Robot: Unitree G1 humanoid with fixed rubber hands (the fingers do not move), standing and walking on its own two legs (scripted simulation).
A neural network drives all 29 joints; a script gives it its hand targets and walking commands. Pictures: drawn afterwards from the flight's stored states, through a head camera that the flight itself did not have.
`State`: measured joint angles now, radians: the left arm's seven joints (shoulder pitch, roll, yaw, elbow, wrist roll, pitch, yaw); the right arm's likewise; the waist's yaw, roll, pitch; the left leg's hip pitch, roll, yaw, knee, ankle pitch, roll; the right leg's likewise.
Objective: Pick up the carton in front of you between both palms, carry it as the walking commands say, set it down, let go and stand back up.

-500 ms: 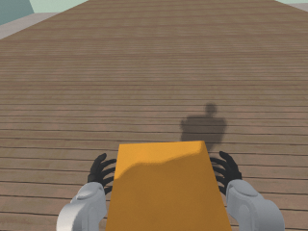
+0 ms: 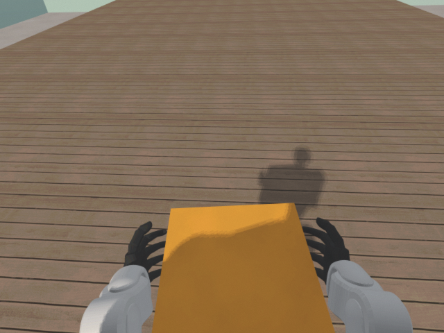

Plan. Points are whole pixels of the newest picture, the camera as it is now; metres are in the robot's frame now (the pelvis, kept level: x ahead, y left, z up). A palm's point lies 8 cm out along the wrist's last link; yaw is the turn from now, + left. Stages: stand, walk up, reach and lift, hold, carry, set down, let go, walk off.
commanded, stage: carry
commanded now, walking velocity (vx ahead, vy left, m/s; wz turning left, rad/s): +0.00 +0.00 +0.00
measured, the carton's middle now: (236, 298) +0.21 +0.00 +0.01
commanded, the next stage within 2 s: hold in 1.24 s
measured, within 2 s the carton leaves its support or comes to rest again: neither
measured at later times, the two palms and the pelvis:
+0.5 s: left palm (142, 287) +0.22 +0.15 +0.05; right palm (327, 283) +0.22 -0.15 +0.05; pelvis -0.04 +0.00 +0.00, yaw +0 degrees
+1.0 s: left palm (146, 273) +0.25 +0.15 +0.04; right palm (319, 268) +0.25 -0.14 +0.04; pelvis -0.04 +0.00 +0.00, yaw +0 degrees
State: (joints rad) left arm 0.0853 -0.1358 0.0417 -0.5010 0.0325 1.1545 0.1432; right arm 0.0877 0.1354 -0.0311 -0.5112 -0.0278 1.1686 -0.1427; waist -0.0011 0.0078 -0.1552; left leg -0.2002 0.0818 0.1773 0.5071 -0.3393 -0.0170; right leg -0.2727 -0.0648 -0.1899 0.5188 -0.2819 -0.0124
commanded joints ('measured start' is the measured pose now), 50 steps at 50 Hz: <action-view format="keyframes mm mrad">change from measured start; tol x2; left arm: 1 -330 -620 -539 -84 -169 -5 -42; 8 -378 -544 -512 14 -137 -44 -89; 19 -460 -556 -459 209 -86 -194 -162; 30 -609 -633 -374 520 -17 -433 -253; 33 -663 -682 -381 586 -17 -506 -279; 37 -720 -795 -431 609 -37 -548 -315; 41 -713 -884 -488 561 -66 -515 -335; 46 -657 -877 -461 563 -52 -459 -337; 50 -673 -883 -451 567 -51 -455 -340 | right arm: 1 -331 621 533 -78 153 -20 33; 8 -382 536 506 17 125 -59 83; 18 -457 547 459 192 75 -192 150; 30 -609 630 366 509 10 -445 247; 33 -662 675 374 574 10 -517 273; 37 -723 785 427 597 29 -561 307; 41 -723 875 489 550 62 -528 325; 46 -666 869 460 555 48 -471 327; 50 -679 874 446 561 45 -467 332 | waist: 1 -1 -5 -71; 9 1 -4 -57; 25 3 -5 -98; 43 2 -11 -200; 50 1 -9 -172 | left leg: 1 -15 93 -89 -85 277 10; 11 -38 89 -91 -114 166 17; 23 -44 88 -98 -116 140 19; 35 -19 82 -104 -104 158 23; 46 2 84 -100 -65 262 24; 50 -10 84 -100 -67 257 23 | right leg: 1 75 -105 111 -73 326 -4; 12 58 -104 114 -105 205 -6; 25 48 -106 115 -113 169 -4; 35 69 -105 116 -103 196 -5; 45 96 -112 112 -68 305 -4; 50 81 -112 112 -69 299 -2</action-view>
